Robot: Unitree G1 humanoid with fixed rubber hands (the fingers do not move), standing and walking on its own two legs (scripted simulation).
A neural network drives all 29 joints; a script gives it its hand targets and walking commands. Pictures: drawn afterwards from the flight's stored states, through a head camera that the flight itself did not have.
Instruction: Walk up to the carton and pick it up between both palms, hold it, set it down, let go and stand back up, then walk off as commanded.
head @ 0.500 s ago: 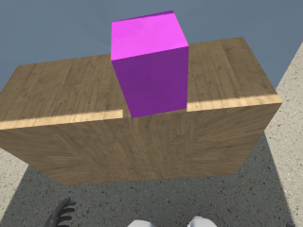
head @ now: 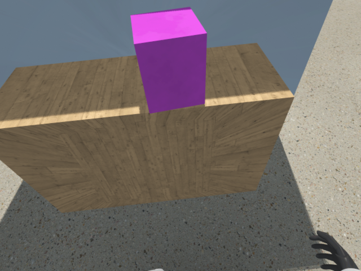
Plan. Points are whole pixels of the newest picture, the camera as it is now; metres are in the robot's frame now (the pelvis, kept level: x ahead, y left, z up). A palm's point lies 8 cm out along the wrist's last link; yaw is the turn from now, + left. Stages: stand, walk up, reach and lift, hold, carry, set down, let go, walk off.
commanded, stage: walk off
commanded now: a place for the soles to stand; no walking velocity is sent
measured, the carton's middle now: (169, 61) +0.75 +0.07 +0.08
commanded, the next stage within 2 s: stand in 1.20 s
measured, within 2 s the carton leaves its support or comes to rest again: neither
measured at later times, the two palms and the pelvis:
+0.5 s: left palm out of the picture +0.09 +0.33 -0.06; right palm out of the picture +0.03 -0.31 -0.07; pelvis -0.03 +0.01 +0.01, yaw +2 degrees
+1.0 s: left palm out of the picture +0.10 +0.34 -0.07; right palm out of the picture +0.11 -0.28 -0.08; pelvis +0.00 +0.02 +0.01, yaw +3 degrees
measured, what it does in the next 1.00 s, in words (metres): steps on the spot: left foot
